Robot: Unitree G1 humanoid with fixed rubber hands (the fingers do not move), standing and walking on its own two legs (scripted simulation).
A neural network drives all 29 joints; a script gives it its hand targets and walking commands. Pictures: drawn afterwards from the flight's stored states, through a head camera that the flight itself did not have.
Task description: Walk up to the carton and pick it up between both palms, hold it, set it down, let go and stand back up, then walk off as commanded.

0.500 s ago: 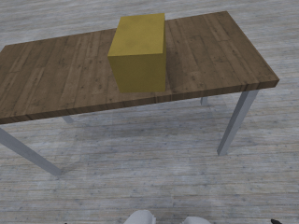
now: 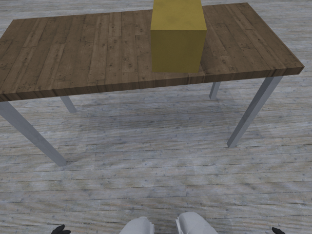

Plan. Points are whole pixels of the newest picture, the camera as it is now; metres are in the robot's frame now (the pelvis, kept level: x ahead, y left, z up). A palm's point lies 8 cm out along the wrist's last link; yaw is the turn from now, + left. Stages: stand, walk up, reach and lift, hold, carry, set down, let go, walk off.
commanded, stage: walk off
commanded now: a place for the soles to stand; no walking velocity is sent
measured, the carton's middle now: (175, 33) +0.79 -0.08 +0.07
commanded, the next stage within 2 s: none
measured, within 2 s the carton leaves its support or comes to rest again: neither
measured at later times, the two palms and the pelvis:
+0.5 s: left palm out of the picture -0.01 +0.24 -0.07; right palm out of the picture -0.08 -0.36 -0.14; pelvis -0.14 -0.04 +0.00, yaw -4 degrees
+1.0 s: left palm out of the picture -0.14 +0.31 -0.10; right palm out of the picture -0.22 -0.30 -0.09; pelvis -0.27 +0.03 +0.00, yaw +1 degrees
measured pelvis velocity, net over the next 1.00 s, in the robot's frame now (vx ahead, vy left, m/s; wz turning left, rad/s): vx -0.27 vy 0.03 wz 0.02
